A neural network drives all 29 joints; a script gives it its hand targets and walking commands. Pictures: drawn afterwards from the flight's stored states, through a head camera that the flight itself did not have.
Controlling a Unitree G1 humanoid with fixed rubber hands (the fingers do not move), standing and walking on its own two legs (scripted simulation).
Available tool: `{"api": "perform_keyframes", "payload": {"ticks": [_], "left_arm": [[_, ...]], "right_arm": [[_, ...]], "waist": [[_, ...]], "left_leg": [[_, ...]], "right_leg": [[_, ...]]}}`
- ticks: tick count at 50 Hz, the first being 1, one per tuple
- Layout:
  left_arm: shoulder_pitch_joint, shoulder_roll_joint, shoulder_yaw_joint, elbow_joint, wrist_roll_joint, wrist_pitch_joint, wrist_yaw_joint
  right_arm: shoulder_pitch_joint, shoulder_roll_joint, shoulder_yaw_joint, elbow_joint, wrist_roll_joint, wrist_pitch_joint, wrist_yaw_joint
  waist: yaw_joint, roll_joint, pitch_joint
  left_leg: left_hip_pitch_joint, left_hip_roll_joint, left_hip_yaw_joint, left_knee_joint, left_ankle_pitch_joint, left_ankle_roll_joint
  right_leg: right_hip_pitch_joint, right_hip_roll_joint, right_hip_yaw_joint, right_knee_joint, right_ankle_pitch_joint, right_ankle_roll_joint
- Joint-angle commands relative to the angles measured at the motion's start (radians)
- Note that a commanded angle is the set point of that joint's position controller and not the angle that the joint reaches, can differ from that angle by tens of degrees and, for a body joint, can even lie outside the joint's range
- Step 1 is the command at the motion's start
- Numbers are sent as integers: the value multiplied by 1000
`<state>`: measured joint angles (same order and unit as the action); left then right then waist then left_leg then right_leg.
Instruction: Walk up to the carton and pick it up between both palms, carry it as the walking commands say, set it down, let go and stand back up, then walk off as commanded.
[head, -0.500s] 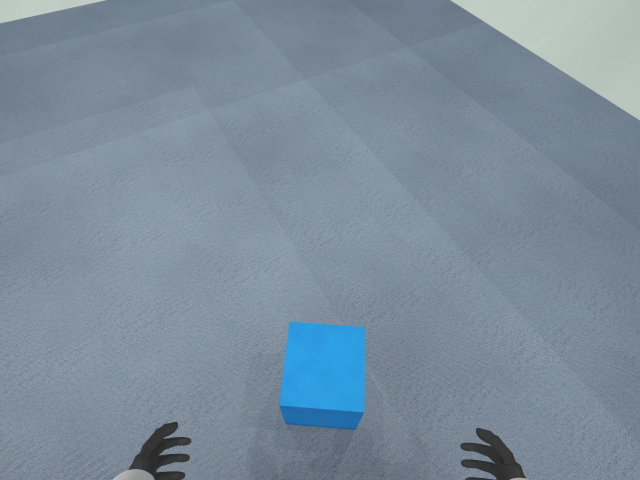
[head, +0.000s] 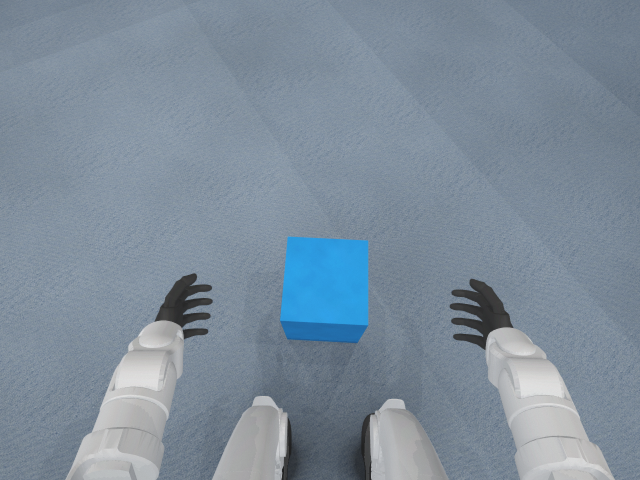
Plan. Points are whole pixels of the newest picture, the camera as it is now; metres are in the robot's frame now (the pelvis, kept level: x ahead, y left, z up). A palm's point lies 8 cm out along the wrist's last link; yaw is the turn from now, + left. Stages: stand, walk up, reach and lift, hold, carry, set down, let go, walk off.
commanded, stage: reach and lift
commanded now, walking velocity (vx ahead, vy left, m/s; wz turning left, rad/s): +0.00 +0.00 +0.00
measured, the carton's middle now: (324, 293) +0.50 +0.00 -0.57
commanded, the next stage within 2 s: none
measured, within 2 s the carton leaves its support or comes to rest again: neither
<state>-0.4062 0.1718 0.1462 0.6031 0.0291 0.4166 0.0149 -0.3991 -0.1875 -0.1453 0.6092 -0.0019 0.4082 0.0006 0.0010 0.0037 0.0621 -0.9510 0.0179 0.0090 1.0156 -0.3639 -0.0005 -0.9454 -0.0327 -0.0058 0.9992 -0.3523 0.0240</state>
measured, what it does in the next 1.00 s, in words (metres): lowers itself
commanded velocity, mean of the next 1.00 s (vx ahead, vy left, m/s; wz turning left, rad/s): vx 0.00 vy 0.00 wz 0.00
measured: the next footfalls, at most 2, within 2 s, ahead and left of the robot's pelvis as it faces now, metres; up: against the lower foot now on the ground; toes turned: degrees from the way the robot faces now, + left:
none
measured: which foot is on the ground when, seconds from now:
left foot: down 0.00-1.00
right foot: down 0.00-1.00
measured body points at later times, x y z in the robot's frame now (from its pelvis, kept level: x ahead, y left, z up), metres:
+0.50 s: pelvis +0.00 -0.01 -0.03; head +0.27 +0.00 +0.32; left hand +0.48 +0.19 -0.14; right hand +0.48 -0.19 -0.14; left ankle +0.07 +0.12 -0.66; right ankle +0.07 -0.14 -0.66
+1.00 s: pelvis +0.00 -0.01 -0.07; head +0.32 +0.00 +0.25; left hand +0.52 +0.18 -0.20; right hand +0.52 -0.18 -0.20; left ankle +0.07 +0.12 -0.66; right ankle +0.07 -0.14 -0.66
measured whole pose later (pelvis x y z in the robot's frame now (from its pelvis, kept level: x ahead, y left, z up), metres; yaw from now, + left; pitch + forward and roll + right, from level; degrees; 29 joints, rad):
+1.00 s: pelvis +0.00 -0.01 -0.07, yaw -1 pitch +49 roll +0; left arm -1.14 0.19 0.42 0.90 0.13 0.09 0.01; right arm -1.12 -0.13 -0.42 0.87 -0.14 0.10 -0.07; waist 0.01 -0.01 -0.09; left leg -1.68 0.03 0.00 1.16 -0.34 -0.01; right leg -1.68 -0.02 0.00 1.14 -0.33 0.02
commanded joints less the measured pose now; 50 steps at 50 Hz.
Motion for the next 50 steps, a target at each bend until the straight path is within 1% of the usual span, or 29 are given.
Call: {"api": "perform_keyframes", "payload": {"ticks": [1, 7, 13, 17, 21, 27, 31, 36, 40, 42, 44, 47, 50], "left_arm": [[-249, 84, 22, -45, -11, -15, 12], [-458, 101, 50, 48, -27, -70, 26], [-607, 139, 87, 120, -22, -152, 31], [-686, 151, 107, 159, -18, -211, 30], [-758, 153, 122, 190, -14, -268, 25], [-837, 161, 168, 206, 4, -330, 16], [-874, 152, 199, 201, 28, -342, 9], [-869, 123, 226, 162, 54, -344, -5], [-869, 103, 251, 142, 80, -346, -14], [-877, 98, 260, 142, 91, -347, -16], [-892, 92, 268, 159, 100, -346, -15], [-913, 91, 276, 201, 110, -342, -12], [-954, 104, 270, 225, 104, -336, -2]], "right_arm": [[-241, -93, -44, -31, -1, -19, -8], [-437, -85, -86, 54, -8, -80, -35], [-590, -84, -111, 92, -7, -151, -75], [-676, -78, -114, 114, -2, -202, -90], [-746, -67, -120, 148, 0, -255, -95], [-829, -60, -144, 160, -13, -316, -95], [-855, -53, -174, 159, -45, -330, -93], [-853, -41, -212, 118, -81, -337, -80], [-856, -21, -233, 90, -103, -340, -69], [-862, -11, -242, 91, -111, -340, -66], [-876, -1, -252, 110, -122, -338, -66], [-905, 1, -266, 158, -137, -332, -69], [-946, -12, -270, 195, -141, -325, -78]], "waist": [[-4, 15, -468], [-5, 7, -614], [0, -6, -791], [2, -10, -866], [1, -2, -935], [16, 5, -1044], [17, 9, -1104], [17, -2, -1182], [21, -10, -1182], [23, -11, -1165], [23, -10, -1112], [21, -6, -1015], [14, -4, -1001]], "left_leg": [[200, -52, 1, -155, -35, -38], [138, -64, 14, -109, 8, -37], [72, -79, 31, -72, 83, -30], [46, -91, 32, -55, 152, -26], [37, -99, 27, -36, 252, -25], [27, -100, 13, -11, 441, -20], [41, -98, 3, 4, 538, -21], [70, -95, -1, 2, 639, -26], [35, -93, -3, 14, 645, -29], [-4, -94, 0, 28, 618, -31], [-79, -100, 9, 48, 551, -35], [-212, -108, 22, 98, 411, -38], [-311, -114, 34, 175, 300, -44]], "right_leg": [[142, 65, -40, -116, -34, -16], [79, 72, -46, -78, 11, -10], [75, 88, -39, -46, 87, 9], [56, 98, -32, -28, 143, 16], [27, 106, -20, -15, 235, 15], [-20, 116, -2, -3, 403, 17], [-62, 120, -2, 7, 472, 21], [-59, 124, -15, -3, 554, 19], [-87, 121, -17, 3, 550, 20], [-113, 121, -16, 16, 527, 20], [-162, 124, -18, 40, 478, 24], [-243, 130, -21, 100, 369, 25], [-309, 135, -25, 184, 278, 24]]}}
